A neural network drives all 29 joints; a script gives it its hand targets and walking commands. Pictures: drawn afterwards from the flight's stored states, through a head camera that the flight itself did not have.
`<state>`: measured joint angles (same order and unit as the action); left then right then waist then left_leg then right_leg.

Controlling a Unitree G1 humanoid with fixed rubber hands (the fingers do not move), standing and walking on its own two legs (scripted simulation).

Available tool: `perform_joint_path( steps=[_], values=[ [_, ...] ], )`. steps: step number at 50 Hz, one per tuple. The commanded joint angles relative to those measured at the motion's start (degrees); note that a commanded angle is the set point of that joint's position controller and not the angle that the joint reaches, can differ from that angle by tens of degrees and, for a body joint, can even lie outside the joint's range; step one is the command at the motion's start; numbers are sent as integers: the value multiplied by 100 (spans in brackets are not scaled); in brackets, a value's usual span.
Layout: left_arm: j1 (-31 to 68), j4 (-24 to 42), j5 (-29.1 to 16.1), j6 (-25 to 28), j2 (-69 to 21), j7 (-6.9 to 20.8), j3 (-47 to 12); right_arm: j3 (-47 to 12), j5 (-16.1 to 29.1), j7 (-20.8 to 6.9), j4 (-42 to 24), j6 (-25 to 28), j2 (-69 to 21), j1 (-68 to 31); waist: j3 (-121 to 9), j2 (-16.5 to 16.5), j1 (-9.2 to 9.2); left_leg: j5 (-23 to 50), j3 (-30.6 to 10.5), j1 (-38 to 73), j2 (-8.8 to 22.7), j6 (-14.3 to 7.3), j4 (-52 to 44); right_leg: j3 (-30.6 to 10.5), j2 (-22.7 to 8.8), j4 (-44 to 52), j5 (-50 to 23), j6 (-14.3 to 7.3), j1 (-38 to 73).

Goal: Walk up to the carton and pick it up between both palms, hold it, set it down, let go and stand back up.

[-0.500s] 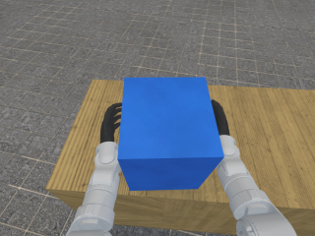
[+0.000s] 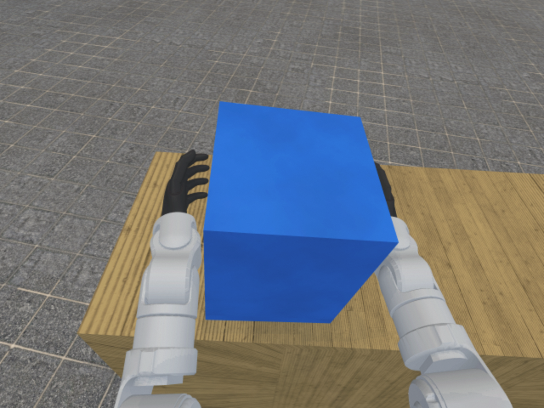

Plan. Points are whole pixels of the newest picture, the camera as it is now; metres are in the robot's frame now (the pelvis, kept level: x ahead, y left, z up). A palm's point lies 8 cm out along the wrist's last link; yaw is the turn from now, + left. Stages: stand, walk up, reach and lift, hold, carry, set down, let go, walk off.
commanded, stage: reach and lift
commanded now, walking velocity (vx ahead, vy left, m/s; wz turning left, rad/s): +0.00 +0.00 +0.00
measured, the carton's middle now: (279, 222) +0.35 +0.00 +0.09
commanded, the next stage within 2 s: hold in 1.18 s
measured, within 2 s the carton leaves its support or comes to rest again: neither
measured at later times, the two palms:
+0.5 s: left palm (180, 187) +0.36 +0.14 +0.16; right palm (389, 202) +0.35 -0.15 +0.14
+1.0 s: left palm (177, 182) +0.36 +0.14 +0.17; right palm (389, 195) +0.35 -0.15 +0.15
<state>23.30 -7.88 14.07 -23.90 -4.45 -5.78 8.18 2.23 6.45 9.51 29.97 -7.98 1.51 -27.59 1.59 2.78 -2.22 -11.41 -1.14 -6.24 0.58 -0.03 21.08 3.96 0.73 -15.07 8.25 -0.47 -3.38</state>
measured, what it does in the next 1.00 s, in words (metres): stands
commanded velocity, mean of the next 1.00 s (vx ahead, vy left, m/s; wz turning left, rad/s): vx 0.00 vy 0.00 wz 0.00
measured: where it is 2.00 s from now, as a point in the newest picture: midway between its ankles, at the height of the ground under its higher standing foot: outside the picture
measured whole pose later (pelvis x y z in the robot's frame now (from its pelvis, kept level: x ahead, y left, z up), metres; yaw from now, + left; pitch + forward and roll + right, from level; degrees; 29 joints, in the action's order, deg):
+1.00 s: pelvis +0.00 +0.00 +0.00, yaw +0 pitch -7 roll -1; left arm 30.7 -7.7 16.2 -32.3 -2.9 -1.1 12.1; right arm 2.3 8.8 11.7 29.9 -14.7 1.6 -33.9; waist 3.1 2.5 -4.6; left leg -11.7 -1.0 -2.5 0.4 -0.4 21.3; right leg 3.8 0.5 -15.3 8.5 -0.1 0.4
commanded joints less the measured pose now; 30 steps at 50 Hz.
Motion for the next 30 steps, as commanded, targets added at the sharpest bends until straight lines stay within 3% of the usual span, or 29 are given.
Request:
perform_joint_path(
  steps=[1, 11, 30],
  values=[
    [3185, 39, -532, -15, -3426, 989, -2836, -2120, 46, -609, -1784, 471, -3054, -4313, -2249, -408, -109, 1272, -1, 677, -152, 292, -256, 26, 200, -3, -1037, 98, 418],
    [3600, -352, -434, -317, -3306, 1155, -2290, -1970, 100, -579, -1523, 228, -3181, -4827, -2178, -265, -99, 960, 99, 563, -218, 141, -351, -12, 194, 12, -913, 171, 667],
    [3948, -194, -453, -549, -3178, 1319, -2167, -2029, 271, -469, -1630, 64, -3252, -5133, -2277, -284, -240, 1245, 134, 753, -288, 150, -266, 39, 210, -45, -1243, 278, 875]
  ],
)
